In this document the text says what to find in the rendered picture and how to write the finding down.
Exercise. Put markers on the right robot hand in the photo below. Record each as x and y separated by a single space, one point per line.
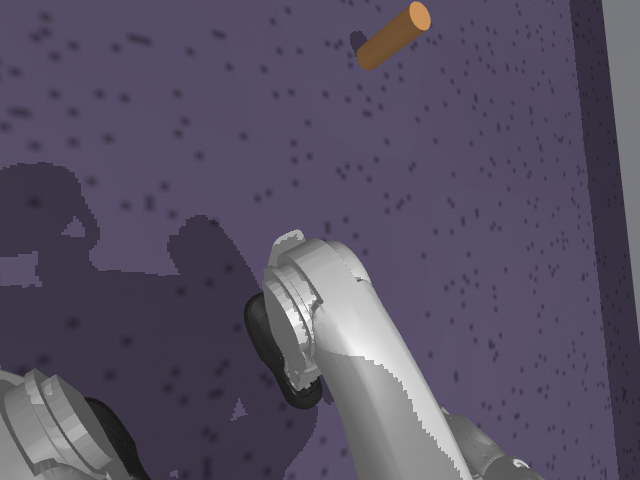
478 450

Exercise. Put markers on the right robot foot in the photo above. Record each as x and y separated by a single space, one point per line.
257 325

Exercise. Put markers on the left robot foot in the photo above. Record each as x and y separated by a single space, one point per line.
119 438

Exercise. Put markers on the right robot arm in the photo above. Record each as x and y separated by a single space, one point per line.
510 468

